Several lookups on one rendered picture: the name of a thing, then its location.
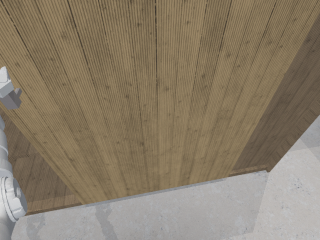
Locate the left robot forearm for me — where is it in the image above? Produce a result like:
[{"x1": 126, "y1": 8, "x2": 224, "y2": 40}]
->
[{"x1": 0, "y1": 115, "x2": 13, "y2": 178}]

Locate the handle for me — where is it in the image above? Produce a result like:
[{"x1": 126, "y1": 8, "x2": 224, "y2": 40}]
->
[{"x1": 0, "y1": 88, "x2": 22, "y2": 110}]

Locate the wardrobe door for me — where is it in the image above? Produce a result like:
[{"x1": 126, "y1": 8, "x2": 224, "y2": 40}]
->
[
  {"x1": 232, "y1": 13, "x2": 320, "y2": 171},
  {"x1": 0, "y1": 0, "x2": 320, "y2": 205}
]

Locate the robot left upper arm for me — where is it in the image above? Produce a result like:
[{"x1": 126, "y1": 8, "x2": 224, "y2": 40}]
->
[{"x1": 0, "y1": 176, "x2": 28, "y2": 240}]

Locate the left robot hand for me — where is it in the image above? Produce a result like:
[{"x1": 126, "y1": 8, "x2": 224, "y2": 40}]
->
[{"x1": 0, "y1": 66, "x2": 14, "y2": 98}]

